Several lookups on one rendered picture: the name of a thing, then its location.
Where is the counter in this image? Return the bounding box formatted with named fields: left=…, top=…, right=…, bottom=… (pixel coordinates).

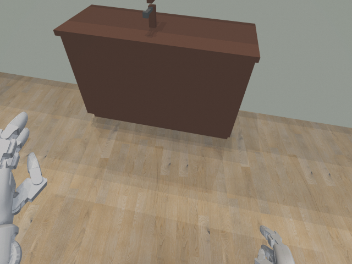
left=53, top=0, right=260, bottom=139

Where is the tap lever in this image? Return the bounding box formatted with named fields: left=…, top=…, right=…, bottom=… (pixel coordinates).
left=142, top=7, right=153, bottom=19

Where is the robot left hand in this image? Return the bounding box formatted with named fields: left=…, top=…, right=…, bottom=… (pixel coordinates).
left=0, top=112, right=47, bottom=225

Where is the left robot forearm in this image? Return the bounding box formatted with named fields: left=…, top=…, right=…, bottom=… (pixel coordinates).
left=0, top=224, right=22, bottom=264

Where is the robot right hand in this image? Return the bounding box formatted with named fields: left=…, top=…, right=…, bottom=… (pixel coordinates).
left=255, top=225, right=295, bottom=264

